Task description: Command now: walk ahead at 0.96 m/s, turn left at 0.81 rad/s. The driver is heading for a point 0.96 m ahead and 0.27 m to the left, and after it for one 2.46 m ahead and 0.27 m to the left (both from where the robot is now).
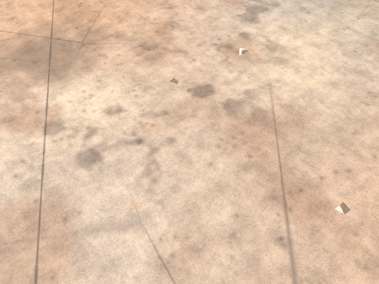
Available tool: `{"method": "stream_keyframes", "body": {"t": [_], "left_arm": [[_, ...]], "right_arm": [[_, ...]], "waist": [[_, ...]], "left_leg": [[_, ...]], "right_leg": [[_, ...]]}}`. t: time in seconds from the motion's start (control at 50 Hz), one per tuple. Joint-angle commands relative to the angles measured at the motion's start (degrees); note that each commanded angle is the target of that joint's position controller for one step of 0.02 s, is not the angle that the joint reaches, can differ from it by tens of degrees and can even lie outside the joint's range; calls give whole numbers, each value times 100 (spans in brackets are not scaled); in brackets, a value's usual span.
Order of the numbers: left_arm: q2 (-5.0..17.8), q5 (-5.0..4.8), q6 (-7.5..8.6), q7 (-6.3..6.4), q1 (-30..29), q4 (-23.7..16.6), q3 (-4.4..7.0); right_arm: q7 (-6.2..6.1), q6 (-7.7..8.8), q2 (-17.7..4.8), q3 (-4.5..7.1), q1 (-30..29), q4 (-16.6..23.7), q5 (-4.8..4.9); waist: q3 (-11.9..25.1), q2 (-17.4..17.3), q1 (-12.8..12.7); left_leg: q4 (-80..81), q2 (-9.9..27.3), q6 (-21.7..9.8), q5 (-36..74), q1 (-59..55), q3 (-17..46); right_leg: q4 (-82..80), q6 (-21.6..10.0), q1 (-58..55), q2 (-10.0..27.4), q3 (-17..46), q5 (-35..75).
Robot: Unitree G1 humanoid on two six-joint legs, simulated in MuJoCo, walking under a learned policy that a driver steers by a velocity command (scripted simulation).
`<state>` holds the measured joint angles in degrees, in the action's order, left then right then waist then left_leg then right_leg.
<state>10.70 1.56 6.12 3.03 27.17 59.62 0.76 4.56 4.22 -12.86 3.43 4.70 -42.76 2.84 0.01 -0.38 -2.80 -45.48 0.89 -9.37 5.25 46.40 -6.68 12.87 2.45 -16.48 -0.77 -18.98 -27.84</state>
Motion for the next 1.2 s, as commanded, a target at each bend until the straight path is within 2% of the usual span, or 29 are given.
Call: {"method": "stream_keyframes", "body": {"t": [0.02, 0.04, 0.06, 0.08, 0.1, 0.12, 0.16, 0.22, 0.28, 0.32, 0.38, 0.42, 0.44, 0.46, 0.48, 0.5, 0.54, 0.56, 0.64, 0.8, 0.86, 0.9, 0.94, 0.96, 0.98, 1.0, 1.04, 1.12, 1.2], "left_arm": [[1730, -22, -115, 216, -529, -665, 382], [1777, -19, -105, 126, -1042, -924, 421], [1308, -107, 12, -63, -1546, -1075, 335], [108, -105, 353, -249, -1144, -1513, 26], [180, -378, 662, -379, -1140, -2041, -30], [670, -468, 783, -404, -1785, -2243, 63], [659, -276, 644, -374, -1535, -2204, 91], [968, -148, 308, -286, -1341, -2287, 188], [712, 73, 285, -203, -2593, -2827, 97], [556, -113, 260, -193, -3052, -3065, 95], [969, -432, 259, -179, -3177, -3240, 302], [1322, -487, 339, -189, -2531, -3134, 516], [1520, -477, 369, -192, -1407, -2932, 643], [1854, -361, 313, -142, 133, -2729, 698], [2313, -50, 332, -303, 194, -2530, 744], [1628, -74, 269, -317, -260, -2711, 647], [1170, -120, 103, -250, -538, -2566, 525], [1165, -68, 83, -268, -655, -2437, 518], [831, -192, 121, -349, -974, -1985, 422], [1355, -77, 95, -232, -466, -1516, 465], [1790, -111, 31, -206, -169, -1360, 492], [2074, -175, -66, -159, -116, -1257, 506], [1968, -253, -109, -116, -704, -1323, 419], [724, -157, -10, -223, 316, -1539, 116], [1222, -528, 214, -259, 168, -1425, 158], [1479, -703, 230, -226, -731, -1675, 286], [1181, -480, 92, -165, -953, -1671, 268], [862, -386, -393, -231, -396, -1457, 332], [721, -260, -369, -356, -1082, -1785, 274]], "right_arm": [[77, -25, -901, 341, 1043, 277, 68], [-19, -119, -1476, 593, 2612, -141, 33], [-193, -198, -1409, 605, 3202, -456, 34], [-164, -165, -1356, 469, 2600, -371, -236], [-160, -31, -914, 310, 2376, -158, -396], [-155, 83, -673, 287, 2612, -182, -362], [-110, 202, -649, 208, 1689, 18, -221], [-303, 180, -659, 152, 960, 280, -213], [-550, 167, -775, 179, 1146, 297, -75], [-570, 119, -926, 244, 1487, 220, -41], [-566, 97, -824, 265, 1770, 157, 41], [-556, 49, -768, 285, 1671, 212, -28], [-499, 39, -701, 245, 1423, 339, -124], [-419, 49, -237, 57, 1215, 604, -334], [-370, 110, 298, -131, 2394, 920, 80], [-465, 25, -303, -96, 2071, 742, 273], [-455, -56, -732, 4, 823, 935, -83], [-412, -50, -674, 26, 503, 1096, -190], [-305, -284, -409, 9, 550, 1253, 15], [-78, -166, -487, -50, -787, 1533, -92], [28, -43, -545, -14, -993, 1626, -57], [-20, -67, -894, 195, -323, 1598, -67], [-238, -168, -1539, 549, 2199, 917, -88], [-307, -70, -1965, 469, 2005, 809, -386], [-292, 12, -1460, 370, 2299, 896, -509], [-244, 97, -1232, 287, 2039, 777, -522], [-216, 214, -906, 200, 1175, 620, -396], [-285, 351, -597, 149, 443, 504, -375], [-611, 235, -752, 172, -26, 469, -390]], "waist": [[230, 1194, 1389], [818, 1146, 2092], [531, 55, 2230], [434, -1899, 946], [1293, -1720, 745], [854, -621, 936], [91, 961, 115], [-472, 643, -340], [-651, 259, 127], [-399, -81, 529], [-144, -620, 663], [278, -808, 221], [970, -835, -418], [2113, -289, -996], [2956, 2938, -73], [2031, 2411, -269], [656, 338, -459], [241, 58, -320], [-288, 500, 179], [-1033, -35, -160], [-843, 377, 17], [-312, 934, 711], [632, 811, 2122], [1502, -1341, 817], [2868, -858, 1269], [1841, -307, 1238], [441, 293, 532], [33, -264, -66], [-160, -371, -51]], "left_leg": [[-200, -640, -276, -922, -2786, -616], [241, -550, -549, -1125, -4561, -87], [1028, -213, -726, -1048, -5554, 702], [916, 337, -1291, -1349, -6421, 2906], [2362, 1120, -1986, -3855, -6820, 5306], [3118, 1145, -1633, -4156, -6293, 5513], [3262, 902, -1310, -3820, -4261, 4810], [3475, 244, -1129, -2974, -2189, 3606], [3267, -454, -825, -1743, -974, 2442], [3042, -527, -560, -1984, -1025, 2422], [2500, -254, -376, -2256, -2466, 3126], [1492, -148, -162, -982, -3296, 3266], [224, -296, 83, -122, -3236, 2992], [-1919, -415, 263, -694, -2154, 2498], [-3721, -866, 445, -3841, -163, 2110], [-4328, -191, 446, -3174, 713, 1807], [-4229, 192, 459, -2487, 649, 1350], [-3862, 381, 437, -2294, 410, 1343], [-3406, 829, 451, -2167, 279, 1330], [-948, 560, 385, -179, 231, 485], [-68, -167, 60, -531, -1065, -205], [185, -583, -214, -1510, -2119, -209], [1441, -138, -590, -545, -5541, 735], [1013, 1609, -1004, -47, -7745, 3376], [1954, 2291, -1386, -334, -7669, 4939], [2247, 2127, -1137, 881, -6617, 4012], [2364, 1725, -681, 1781, -4724, 2403], [3090, 1339, -283, 2400, -3277, 802], [3172, 748, -7, 1954, -3068, -502]], "right_leg": [[2414, -136, 1337, 1659, 215, 10484], [4139, -304, 2059, 1552, 453, 10050], [6654, -339, 3491, 588, 484, 4645], [8615, -399, 5872, -257, 1537, -499], [8907, -713, 7003, -325, 2740, -245], [8453, -903, 7111, -95, 2800, 214], [7338, -745, 6522, 365, 2816, 903], [5946, -210, 5596, 732, 2628, 1026], [3641, 65, 4255, 497, 2070, 2784], [2548, 176, 3530, 121, 1864, 3490], [1584, 240, 3570, 4, 2329, 3142], [1427, 14, 3066, -52, 2284, 2549], [1746, -198, 1901, 193, 2323, 2358], [2142, -506, -137, 1227, 3405, 961], [543, -1599, -1607, 2771, 7450, -1579], [192, -1466, -1088, 2672, 7663, -2974], [373, -1070, 472, 2105, 5347, -680], [344, -1030, 1209, 1865, 4636, 255], [-19, -895, 2145, 1604, 3051, 1433], [-479, -567, 1820, 1372, 1011, 3300], [-121, -554, 1453, 1508, 672, 7020], [1146, -849, 1071, 1833, 788, 9350], [4252, -737, 2729, 1467, 895, 8003], [6893, -529, 5076, 257, 1472, -337], [7652, -644, 5224, -82, 3046, -487], [7499, -556, 5365, 79, 3031, -93], [6550, -355, 5260, 627, 2714, 460], [5717, -98, 4560, 857, 2394, 1092], [3886, 12, 4597, 697, 1823, 2809]]}}
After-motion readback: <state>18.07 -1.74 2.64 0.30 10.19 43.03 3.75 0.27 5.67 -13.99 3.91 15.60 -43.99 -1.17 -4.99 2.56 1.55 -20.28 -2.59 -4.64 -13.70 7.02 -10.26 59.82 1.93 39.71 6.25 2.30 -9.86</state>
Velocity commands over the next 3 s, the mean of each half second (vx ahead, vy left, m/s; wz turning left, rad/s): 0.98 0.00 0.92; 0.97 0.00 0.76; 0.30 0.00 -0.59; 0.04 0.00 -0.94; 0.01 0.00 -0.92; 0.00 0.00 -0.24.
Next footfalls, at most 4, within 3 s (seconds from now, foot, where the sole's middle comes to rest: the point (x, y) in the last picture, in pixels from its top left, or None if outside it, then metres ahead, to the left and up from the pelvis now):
0.06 left None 0.24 0.05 -0.74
0.46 right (225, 236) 0.66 -0.06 -0.74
0.94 left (104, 196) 0.81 0.41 -0.74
1.38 right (102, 135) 1.14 0.49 -0.74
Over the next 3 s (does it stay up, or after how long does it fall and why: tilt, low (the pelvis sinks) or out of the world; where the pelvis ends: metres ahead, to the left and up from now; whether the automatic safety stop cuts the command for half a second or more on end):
stays up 1.08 0.54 0.03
